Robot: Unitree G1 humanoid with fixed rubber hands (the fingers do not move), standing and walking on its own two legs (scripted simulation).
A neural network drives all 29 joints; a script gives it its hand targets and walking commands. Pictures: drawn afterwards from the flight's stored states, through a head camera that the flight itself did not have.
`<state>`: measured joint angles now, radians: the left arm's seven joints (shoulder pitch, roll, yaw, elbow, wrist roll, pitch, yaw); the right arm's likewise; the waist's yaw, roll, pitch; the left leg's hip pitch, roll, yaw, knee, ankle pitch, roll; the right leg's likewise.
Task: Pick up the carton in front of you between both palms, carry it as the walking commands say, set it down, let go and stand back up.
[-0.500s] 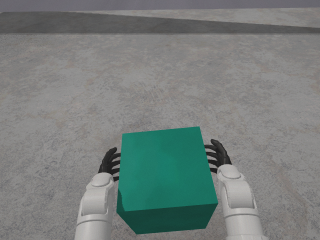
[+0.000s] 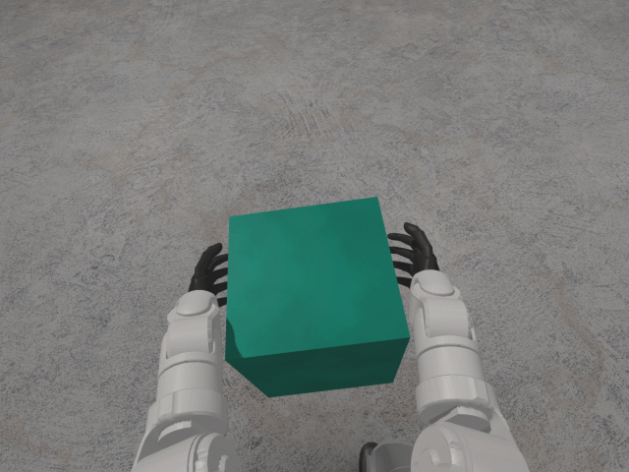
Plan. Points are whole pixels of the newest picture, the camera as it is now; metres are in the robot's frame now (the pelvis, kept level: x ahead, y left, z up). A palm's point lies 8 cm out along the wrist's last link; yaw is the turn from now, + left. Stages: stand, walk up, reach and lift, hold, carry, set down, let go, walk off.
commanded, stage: set down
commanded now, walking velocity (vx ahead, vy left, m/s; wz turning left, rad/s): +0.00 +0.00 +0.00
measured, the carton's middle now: (317, 306) +0.36 +0.01 -0.08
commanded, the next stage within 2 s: none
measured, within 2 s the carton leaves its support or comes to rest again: rests again in 1.88 s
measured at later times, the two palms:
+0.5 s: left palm (243, 311) +0.41 +0.16 -0.20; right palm (402, 303) +0.41 -0.14 -0.20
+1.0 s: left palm (264, 326) +0.44 +0.14 -0.35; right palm (396, 315) +0.45 -0.16 -0.36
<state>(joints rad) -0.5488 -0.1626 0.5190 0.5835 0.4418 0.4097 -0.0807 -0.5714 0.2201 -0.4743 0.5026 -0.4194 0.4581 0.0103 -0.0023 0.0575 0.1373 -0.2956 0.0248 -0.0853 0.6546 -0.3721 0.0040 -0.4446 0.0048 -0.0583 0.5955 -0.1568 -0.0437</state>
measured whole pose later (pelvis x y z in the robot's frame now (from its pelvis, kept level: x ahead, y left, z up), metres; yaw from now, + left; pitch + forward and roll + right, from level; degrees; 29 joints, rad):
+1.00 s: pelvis -0.04 +0.03 -0.25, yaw +3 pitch +48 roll +7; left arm -0.97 -0.08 0.49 0.63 0.11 0.24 0.12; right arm -1.06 -0.09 -0.36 0.69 -0.22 0.26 0.00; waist -0.03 0.04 -0.12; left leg -1.90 -0.10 -0.01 1.73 -0.68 -0.06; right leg -2.11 -0.02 0.09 1.63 -0.35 0.01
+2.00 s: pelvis -0.07 +0.04 -0.37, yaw +6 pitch +40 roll +4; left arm -1.42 0.08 0.31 0.84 -0.03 0.23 0.19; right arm -1.52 -0.40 -0.31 1.02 -0.06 0.20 0.06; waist -0.06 0.05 0.36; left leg -2.16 -0.19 -0.03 2.17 -0.72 -0.10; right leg -2.36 -0.07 0.09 2.02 -0.36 0.01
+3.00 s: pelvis -0.08 +0.03 -0.37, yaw +5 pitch +36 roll +4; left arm -1.50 0.25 0.13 0.92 -0.18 0.14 0.17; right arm -1.62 -0.58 -0.15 1.20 0.16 0.06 0.02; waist -0.02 0.04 0.49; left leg -2.11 -0.15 -0.03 2.20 -0.72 -0.11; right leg -2.32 -0.07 0.07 2.05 -0.36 -0.02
